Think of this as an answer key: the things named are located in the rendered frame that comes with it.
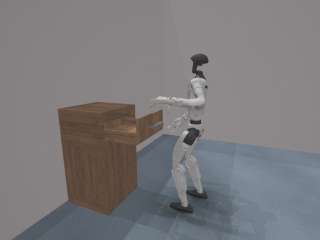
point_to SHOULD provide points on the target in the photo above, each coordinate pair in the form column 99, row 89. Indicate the right robot forearm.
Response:
column 185, row 116

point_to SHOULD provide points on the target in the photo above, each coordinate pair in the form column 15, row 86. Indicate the cabinet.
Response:
column 99, row 174

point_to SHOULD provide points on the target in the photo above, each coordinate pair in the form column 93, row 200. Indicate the handle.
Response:
column 157, row 125

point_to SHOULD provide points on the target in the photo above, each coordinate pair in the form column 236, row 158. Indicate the robot left upper arm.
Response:
column 196, row 86

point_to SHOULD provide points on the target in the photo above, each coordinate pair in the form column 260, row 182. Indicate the left robot forearm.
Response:
column 187, row 103

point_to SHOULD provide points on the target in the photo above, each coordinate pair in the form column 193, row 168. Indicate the robot right hand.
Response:
column 178, row 124

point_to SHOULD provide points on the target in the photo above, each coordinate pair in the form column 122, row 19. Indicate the drawer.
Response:
column 133, row 131

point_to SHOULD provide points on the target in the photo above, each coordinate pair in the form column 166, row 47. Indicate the robot left shin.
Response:
column 180, row 184

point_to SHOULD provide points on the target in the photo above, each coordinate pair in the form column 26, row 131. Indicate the robot left hand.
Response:
column 160, row 100

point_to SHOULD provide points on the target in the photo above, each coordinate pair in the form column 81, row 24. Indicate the humanoid robot head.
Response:
column 199, row 59

